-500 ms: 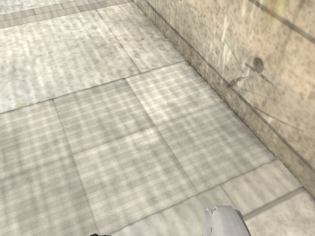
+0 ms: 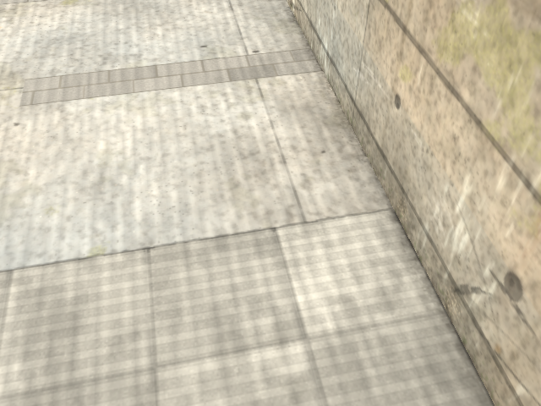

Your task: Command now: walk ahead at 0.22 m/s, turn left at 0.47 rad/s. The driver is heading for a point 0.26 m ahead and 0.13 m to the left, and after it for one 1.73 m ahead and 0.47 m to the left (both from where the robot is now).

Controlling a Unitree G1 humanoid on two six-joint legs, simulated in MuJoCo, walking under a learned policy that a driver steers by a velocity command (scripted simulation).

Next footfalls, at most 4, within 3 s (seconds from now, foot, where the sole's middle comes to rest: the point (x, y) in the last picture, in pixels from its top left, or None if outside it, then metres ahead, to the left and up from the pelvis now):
0.28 left None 0.17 0.17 -0.76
0.76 right None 0.33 -0.03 -0.76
1.16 left None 0.48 0.24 -0.76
1.44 right None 0.50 -0.02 -0.76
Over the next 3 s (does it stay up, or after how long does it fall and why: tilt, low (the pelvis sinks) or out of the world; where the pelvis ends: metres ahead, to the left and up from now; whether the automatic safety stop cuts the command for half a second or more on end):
stays up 1.03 0.34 0.00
